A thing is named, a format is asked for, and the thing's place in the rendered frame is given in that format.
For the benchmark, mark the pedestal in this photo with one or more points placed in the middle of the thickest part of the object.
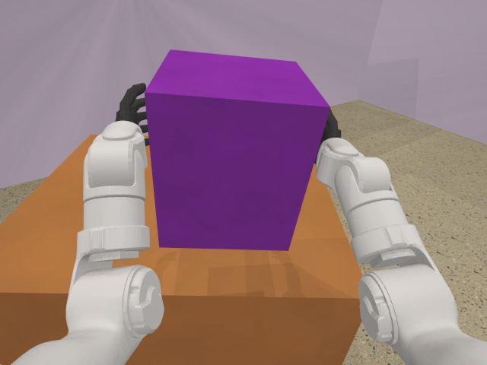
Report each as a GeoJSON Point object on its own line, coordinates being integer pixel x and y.
{"type": "Point", "coordinates": [221, 306]}

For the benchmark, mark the right robot hand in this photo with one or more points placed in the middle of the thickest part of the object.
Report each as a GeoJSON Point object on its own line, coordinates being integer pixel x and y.
{"type": "Point", "coordinates": [331, 130]}

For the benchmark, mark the robot right upper arm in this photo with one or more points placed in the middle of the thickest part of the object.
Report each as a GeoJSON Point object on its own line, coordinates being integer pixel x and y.
{"type": "Point", "coordinates": [410, 309]}

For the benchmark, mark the robot left upper arm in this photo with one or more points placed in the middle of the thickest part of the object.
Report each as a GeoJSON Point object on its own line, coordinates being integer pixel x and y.
{"type": "Point", "coordinates": [110, 311]}

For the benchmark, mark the left robot forearm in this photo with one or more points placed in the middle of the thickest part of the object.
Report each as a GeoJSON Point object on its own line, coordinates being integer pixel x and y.
{"type": "Point", "coordinates": [113, 196]}

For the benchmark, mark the right robot forearm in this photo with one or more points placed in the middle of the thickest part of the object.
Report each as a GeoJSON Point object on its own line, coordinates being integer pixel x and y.
{"type": "Point", "coordinates": [381, 234]}

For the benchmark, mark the left robot hand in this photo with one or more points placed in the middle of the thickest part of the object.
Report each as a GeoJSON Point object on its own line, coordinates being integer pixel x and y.
{"type": "Point", "coordinates": [129, 106]}

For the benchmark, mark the carton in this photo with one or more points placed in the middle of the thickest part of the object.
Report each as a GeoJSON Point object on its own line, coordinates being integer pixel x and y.
{"type": "Point", "coordinates": [233, 141]}

